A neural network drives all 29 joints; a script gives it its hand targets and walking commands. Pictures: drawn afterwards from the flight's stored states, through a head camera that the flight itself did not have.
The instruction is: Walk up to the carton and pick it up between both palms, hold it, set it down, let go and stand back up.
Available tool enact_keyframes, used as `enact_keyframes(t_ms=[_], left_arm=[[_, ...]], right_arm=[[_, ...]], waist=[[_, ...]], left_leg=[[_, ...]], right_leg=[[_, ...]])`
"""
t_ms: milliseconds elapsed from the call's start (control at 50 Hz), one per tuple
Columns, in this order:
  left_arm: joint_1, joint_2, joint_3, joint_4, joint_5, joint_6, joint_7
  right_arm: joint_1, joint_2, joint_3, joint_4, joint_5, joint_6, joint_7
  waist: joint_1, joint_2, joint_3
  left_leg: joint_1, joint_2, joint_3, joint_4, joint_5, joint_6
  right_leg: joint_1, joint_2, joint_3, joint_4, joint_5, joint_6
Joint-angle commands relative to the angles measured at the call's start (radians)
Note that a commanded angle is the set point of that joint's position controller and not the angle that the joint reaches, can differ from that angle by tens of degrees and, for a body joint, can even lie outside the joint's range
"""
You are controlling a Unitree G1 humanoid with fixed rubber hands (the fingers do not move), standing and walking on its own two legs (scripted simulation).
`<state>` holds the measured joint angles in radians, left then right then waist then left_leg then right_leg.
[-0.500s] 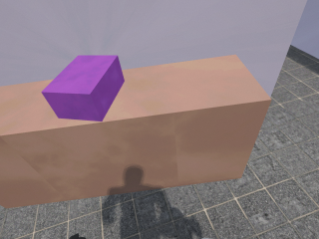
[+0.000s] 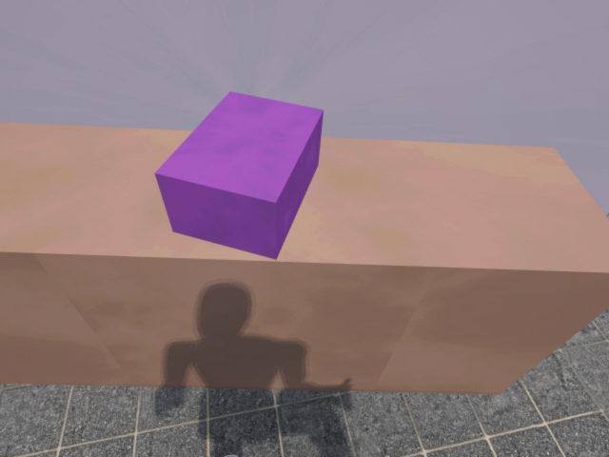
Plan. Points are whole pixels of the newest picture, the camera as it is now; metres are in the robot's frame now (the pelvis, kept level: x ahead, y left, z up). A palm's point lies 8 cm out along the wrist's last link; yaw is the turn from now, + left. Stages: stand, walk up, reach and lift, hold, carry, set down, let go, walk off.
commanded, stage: walk up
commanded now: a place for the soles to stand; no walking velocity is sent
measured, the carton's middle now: (251, 168) +0.65 +0.10 +0.00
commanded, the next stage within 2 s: none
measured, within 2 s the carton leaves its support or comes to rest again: neither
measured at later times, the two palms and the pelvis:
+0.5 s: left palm (61, 430) +0.20 +0.31 -0.05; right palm (455, 408) +0.23 -0.22 -0.11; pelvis +0.14 +0.05 +0.02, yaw +1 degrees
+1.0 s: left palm (62, 357) +0.31 +0.37 -0.09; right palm (426, 370) +0.27 -0.17 -0.06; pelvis +0.16 +0.11 +0.02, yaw -3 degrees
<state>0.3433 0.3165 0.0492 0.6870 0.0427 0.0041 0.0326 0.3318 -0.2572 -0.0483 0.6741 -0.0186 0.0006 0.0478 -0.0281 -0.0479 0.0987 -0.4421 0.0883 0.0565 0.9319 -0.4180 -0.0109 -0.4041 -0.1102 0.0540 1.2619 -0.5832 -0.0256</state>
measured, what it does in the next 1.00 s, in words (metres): walks ahead: right foot, then left foot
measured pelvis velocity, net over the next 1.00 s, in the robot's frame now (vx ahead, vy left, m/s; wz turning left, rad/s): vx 0.16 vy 0.11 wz -0.05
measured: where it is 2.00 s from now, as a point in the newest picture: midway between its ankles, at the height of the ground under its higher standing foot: outside the picture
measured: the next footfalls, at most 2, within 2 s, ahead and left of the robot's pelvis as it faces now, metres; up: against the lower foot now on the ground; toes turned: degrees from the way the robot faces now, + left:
right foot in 0.30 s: +0.23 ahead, -0.09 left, +0.00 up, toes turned -5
left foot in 0.66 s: +0.29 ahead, +0.25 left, +0.00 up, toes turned -1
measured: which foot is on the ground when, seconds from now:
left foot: down 0.00-0.32, up 0.34-0.64, down 0.66-1.00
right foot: up 0.00-0.28, down 0.30-0.70, up 0.72-0.96, down 0.98-1.00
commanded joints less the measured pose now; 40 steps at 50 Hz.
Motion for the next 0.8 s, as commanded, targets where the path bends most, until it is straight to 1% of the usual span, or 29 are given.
enact_keyframes(t_ms=[0, 40, 80, 120, 160, 200, 220, 240, 260, 280, 300, 320, 360, 380, 460, 500, 520, 560, 580, 600, 620, 640, 660, 680, 700, 720, 740, 760, 780], left_arm=[[0.005, 0.069, 0.016, -0.125, -0.018, -0.048, 0.003], [-0.034, 0.060, 0.018, -0.142, -0.025, -0.048, -0.001], [-0.063, 0.049, 0.016, -0.149, -0.034, -0.049, -0.012], [-0.078, 0.035, 0.016, -0.155, -0.033, -0.055, -0.022], [-0.059, 0.018, 0.019, -0.146, -0.031, -0.064, -0.020], [0.042, 0.020, 0.031, -0.113, -0.023, -0.069, -0.009], [0.107, 0.044, 0.041, -0.093, -0.019, -0.067, 0.001], [0.159, 0.073, 0.050, -0.092, -0.004, -0.067, 0.016], [0.198, 0.137, 0.064, -0.103, 0.019, -0.067, 0.028], [0.185, 0.208, 0.080, -0.124, 0.022, -0.054, 0.041], [0.144, 0.210, 0.092, -0.122, 0.007, -0.036, 0.054], [0.117, 0.195, 0.083, -0.123, 0.002, -0.035, 0.058], [0.079, 0.153, 0.054, -0.120, 0.007, -0.049, 0.052], [0.046, 0.146, 0.048, -0.117, 0.007, -0.056, 0.048], [-0.077, 0.132, 0.042, -0.119, -0.003, -0.067, 0.030], [-0.116, 0.142, 0.045, -0.133, -0.011, -0.064, 0.021], [-0.125, 0.142, 0.044, -0.143, -0.013, -0.061, 0.014], [-0.123, 0.161, 0.047, -0.155, -0.015, -0.045, -0.001], [-0.129, 0.157, 0.039, -0.163, -0.023, -0.034, -0.009], [-0.128, 0.150, 0.031, -0.170, -0.027, -0.024, -0.014], [-0.077, 0.119, 0.020, -0.163, -0.033, -0.014, -0.018], [-0.003, 0.072, 0.000, -0.162, -0.039, -0.011, -0.021], [0.056, 0.035, -0.013, -0.175, -0.047, -0.004, -0.020], [0.061, 0.089, 0.006, -0.166, -0.044, 0.021, -0.003], [0.019, 0.117, 0.020, -0.155, -0.026, 0.038, 0.001], [-0.017, 0.149, 0.034, -0.148, -0.023, 0.044, 0.001], [-0.016, 0.147, 0.032, -0.137, -0.037, 0.041, 0.000], [-0.001, 0.133, 0.029, -0.121, -0.042, 0.036, -0.002], [0.012, 0.110, 0.023, -0.114, -0.039, 0.031, -0.003]], right_arm=[[0.058, -0.242, -0.048, -0.071, -0.017, -0.022, -0.039], [0.048, -0.212, -0.035, -0.069, -0.011, -0.020, -0.034], [0.050, -0.201, -0.028, -0.067, -0.016, -0.021, -0.036], [0.059, -0.203, -0.026, -0.066, -0.018, -0.021, -0.037], [0.059, -0.216, -0.028, -0.062, -0.019, -0.014, -0.033], [0.023, -0.214, -0.022, -0.069, -0.014, -0.002, -0.028], [0.032, -0.193, -0.012, -0.075, -0.018, 0.001, -0.022], [0.060, -0.157, -0.002, -0.075, -0.023, 0.003, -0.016], [0.113, -0.109, 0.017, -0.096, -0.028, 0.002, -0.010], [0.139, -0.131, 0.011, -0.120, -0.032, 0.025, -0.012], [0.103, -0.212, -0.014, -0.107, -0.038, 0.063, -0.021], [0.053, -0.223, -0.022, -0.117, -0.053, 0.084, -0.020], [-0.014, -0.204, -0.031, -0.120, -0.053, 0.082, -0.019], [-0.001, -0.180, -0.027, -0.112, -0.046, 0.077, -0.015], [0.045, -0.117, -0.014, -0.090, -0.019, 0.069, -0.004], [0.032, -0.102, -0.007, -0.096, -0.001, 0.064, -0.006], [0.031, -0.102, -0.007, -0.093, 0.009, 0.056, -0.008], [0.037, -0.118, -0.012, -0.080, 0.019, 0.041, -0.017], [0.047, -0.136, -0.019, -0.072, 0.021, 0.031, -0.023], [0.068, -0.161, -0.030, -0.065, 0.019, 0.020, -0.029], [0.062, -0.195, -0.039, -0.063, 0.014, 0.006, -0.037], [0.042, -0.234, -0.047, -0.071, 0.002, -0.005, -0.044], [-0.006, -0.315, -0.060, -0.113, -0.005, -0.007, -0.050], [-0.079, -0.370, -0.076, -0.136, 0.017, 0.004, -0.056], [-0.141, -0.363, -0.073, -0.148, 0.022, 0.007, -0.062], [-0.153, -0.309, -0.055, -0.143, 0.022, 0.007, -0.063], [-0.146, -0.280, -0.044, -0.140, 0.011, 0.009, -0.067], [-0.127, -0.257, -0.037, -0.136, -0.003, 0.007, -0.071], [-0.117, -0.240, -0.033, -0.132, -0.009, 0.006, -0.072]], waist=[[-0.022, 0.296, 0.001], [-0.021, 0.281, 0.036], [-0.027, 0.261, 0.052], [-0.024, 0.252, 0.034], [-0.018, 0.215, -0.046], [0.040, 0.148, -0.108], [0.071, 0.097, -0.147], [0.091, 0.035, -0.175], [0.108, -0.117, -0.220], [0.088, -0.164, -0.174], [0.092, -0.050, -0.130], [0.084, -0.041, -0.060], [0.075, -0.018, 0.044], [0.055, -0.065, 0.082], [0.000, -0.171, 0.058], [-0.005, -0.249, 0.054], [-0.005, -0.268, 0.031], [-0.001, -0.288, -0.063], [-0.014, -0.257, -0.105], [-0.030, -0.190, -0.133], [-0.020, -0.073, -0.159], [-0.008, 0.066, -0.200], [0.010, 0.255, -0.223], [0.003, 0.308, -0.265], [0.007, 0.328, -0.209], [0.003, 0.289, -0.136], [0.007, 0.284, -0.099], [0.007, 0.288, -0.097], [0.012, 0.299, -0.117]], left_leg=[[0.209, 0.231, -0.415, -0.547, 0.291, 0.262], [0.153, 0.242, -0.384, -0.543, 0.293, 0.283], [0.146, 0.240, -0.334, -0.561, 0.285, 0.287], [0.160, 0.211, -0.285, -0.545, 0.348, 0.271], [0.135, 0.157, -0.194, -0.464, 0.390, 0.237], [0.052, 0.115, -0.120, -0.325, 0.313, 0.195], [0.014, 0.085, -0.082, -0.222, 0.280, 0.166], [-0.044, 0.047, -0.031, -0.072, 0.257, 0.122], [-0.184, -0.010, 0.015, 0.145, 0.063, 0.053], [-0.282, -0.069, -0.020, 0.304, -0.218, 0.007], [-0.280, -0.031, -0.079, 0.398, -0.230, 0.003], [-0.309, -0.013, -0.089, 0.436, -0.195, -0.005], [-0.289, 0.011, -0.114, 0.410, -0.087, -0.013], [-0.260, 0.018, -0.117, 0.374, -0.052, -0.019], [-0.073, 0.007, -0.100, 0.260, 0.010, -0.031], [0.014, 0.023, -0.088, 0.100, 0.035, -0.029], [0.057, 0.019, -0.069, 0.010, 0.042, -0.025], [0.160, -0.007, -0.022, -0.123, 0.129, -0.020], [0.235, -0.034, 0.006, -0.209, 0.226, -0.016], [0.330, -0.054, 0.028, -0.321, 0.351, -0.003], [0.372, -0.071, 0.004, -0.382, 0.430, 0.007], [0.416, 0.009, -0.110, -0.380, 0.478, 0.039], [0.340, 0.224, -0.423, -0.458, 0.498, 0.131], [0.195, 0.343, -0.595, -0.568, 0.273, 0.281], [0.115, 0.350, -0.659, -0.628, 0.073, 0.317], [0.090, 0.304, -0.589, -0.631, 0.045, 0.299], [0.114, 0.258, -0.479, -0.585, 0.155, 0.269], [0.170, 0.237, -0.412, -0.525, 0.317, 0.251], [0.197, 0.226, -0.377, -0.490, 0.401, 0.238]], right_leg=[[-0.268, 0.020, 0.001, 0.076, 0.090, 0.009], [-0.237, 0.018, -0.003, -0.063, 0.067, 0.013], [-0.225, 0.030, -0.033, -0.182, 0.117, 0.014], [-0.165, 0.046, -0.067, -0.333, 0.187, 0.009], [0.017, 0.091, -0.128, -0.500, 0.289, -0.004], [0.252, 0.134, -0.183, -0.645, 0.472, -0.017], [0.362, 0.142, -0.182, -0.660, 0.480, -0.021], [0.463, 0.095, -0.089, -0.680, 0.434, -0.041], [0.567, -0.110, 0.254, -0.762, 0.237, -0.125], [0.493, -0.353, 0.678, -0.929, 0.087, -0.233], [0.395, -0.407, 0.749, -0.990, -0.108, -0.323], [0.322, -0.397, 0.735, -1.016, -0.177, -0.318], [0.195, -0.298, 0.524, -1.016, -0.037, -0.242], [0.136, -0.259, 0.404, -0.995, 0.095, -0.213], [-0.031, -0.145, 0.157, -0.929, 0.361, -0.196], [-0.081, -0.120, 0.088, -0.878, 0.480, -0.189], [-0.073, -0.101, 0.047, -0.837, 0.534, -0.174], [-0.038, -0.077, 0.016, -0.729, 0.573, -0.149], [-0.040, -0.056, -0.007, -0.654, 0.577, -0.125], [-0.067, -0.059, -0.007, -0.566, 0.555, -0.101], [-0.065, -0.018, -0.029, -0.453, 0.519, -0.064], [-0.098, 0.018, -0.059, -0.342, 0.405, -0.021], [-0.137, 0.093, -0.090, -0.231, 0.099, 0.027], [-0.057, 0.097, -0.024, -0.129, -0.110, 0.037], [-0.060, 0.069, 0.011, -0.076, -0.081, 0.041], [-0.087, 0.067, 0.019, -0.064, -0.041, 0.042], [-0.119, 0.077, 0.020, -0.076, -0.035, 0.040], [-0.145, 0.076, 0.023, -0.099, -0.032, 0.039], [-0.134, 0.065, 0.032, -0.133, -0.026, 0.042]])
